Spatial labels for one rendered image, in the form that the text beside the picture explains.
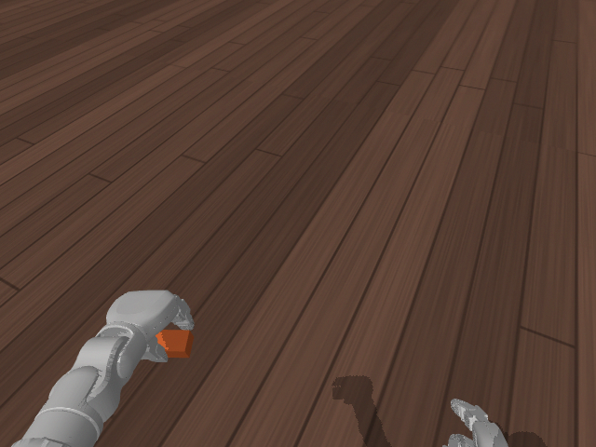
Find left robot arm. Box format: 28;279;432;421
11;321;147;447

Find right robot hand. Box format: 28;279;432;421
442;399;508;447

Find small box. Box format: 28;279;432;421
156;330;194;358

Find left robot hand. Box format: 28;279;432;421
106;290;195;362

